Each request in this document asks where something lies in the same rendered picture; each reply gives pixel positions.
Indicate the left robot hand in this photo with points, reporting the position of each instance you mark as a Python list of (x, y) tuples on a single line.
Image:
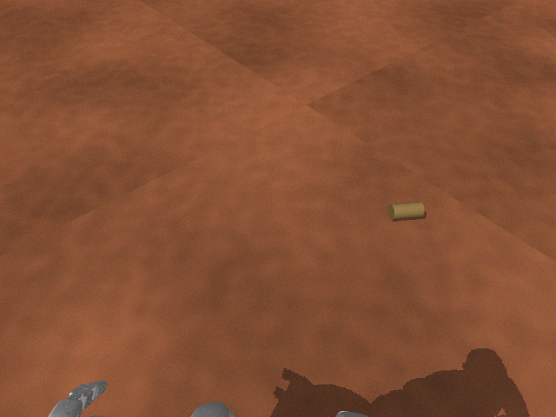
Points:
[(78, 400)]

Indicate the can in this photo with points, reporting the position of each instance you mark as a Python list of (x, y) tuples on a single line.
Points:
[(406, 210)]

